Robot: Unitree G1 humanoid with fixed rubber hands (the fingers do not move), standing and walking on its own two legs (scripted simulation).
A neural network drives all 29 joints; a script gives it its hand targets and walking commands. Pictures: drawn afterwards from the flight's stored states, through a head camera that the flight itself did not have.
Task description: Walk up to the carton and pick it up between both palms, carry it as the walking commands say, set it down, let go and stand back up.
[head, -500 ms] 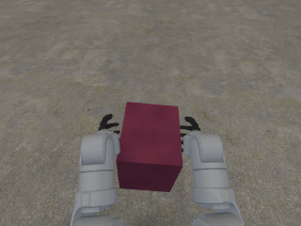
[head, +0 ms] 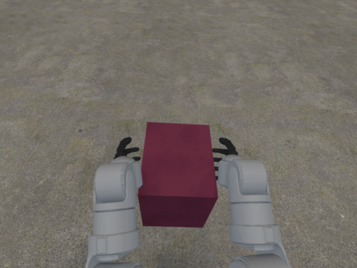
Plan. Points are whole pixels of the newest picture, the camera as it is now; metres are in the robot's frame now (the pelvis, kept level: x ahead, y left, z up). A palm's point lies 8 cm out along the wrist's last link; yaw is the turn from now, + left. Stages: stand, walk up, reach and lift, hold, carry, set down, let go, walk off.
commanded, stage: carry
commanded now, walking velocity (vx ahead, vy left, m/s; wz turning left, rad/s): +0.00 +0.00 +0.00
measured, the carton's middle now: (175, 176) +0.35 +0.01 +0.02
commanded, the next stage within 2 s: none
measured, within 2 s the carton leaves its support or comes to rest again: neither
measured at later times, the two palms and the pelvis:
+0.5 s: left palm (111, 169) +0.33 +0.15 +0.08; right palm (215, 166) +0.33 -0.08 +0.08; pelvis +0.01 +0.03 +0.00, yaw +0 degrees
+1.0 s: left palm (102, 168) +0.34 +0.17 +0.07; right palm (204, 165) +0.34 -0.06 +0.07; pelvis +0.01 +0.05 +0.00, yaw +1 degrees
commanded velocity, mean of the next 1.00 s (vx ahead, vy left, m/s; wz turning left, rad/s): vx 0.00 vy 0.00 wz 0.00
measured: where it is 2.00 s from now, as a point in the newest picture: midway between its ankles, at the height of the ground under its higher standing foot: outside the picture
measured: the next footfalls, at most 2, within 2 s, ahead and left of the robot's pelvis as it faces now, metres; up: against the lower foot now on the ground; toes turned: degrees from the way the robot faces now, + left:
none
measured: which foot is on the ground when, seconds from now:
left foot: down 0.00-1.00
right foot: down 0.00-1.00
